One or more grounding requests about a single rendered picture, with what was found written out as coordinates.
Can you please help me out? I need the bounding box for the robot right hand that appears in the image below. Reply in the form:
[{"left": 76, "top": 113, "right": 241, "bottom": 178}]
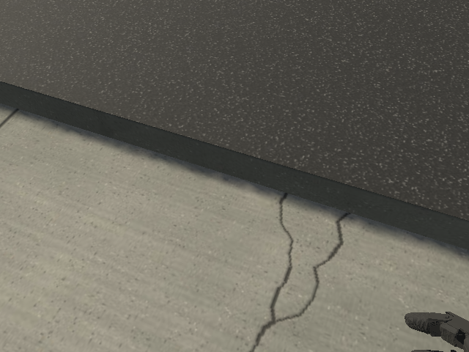
[{"left": 405, "top": 312, "right": 469, "bottom": 352}]

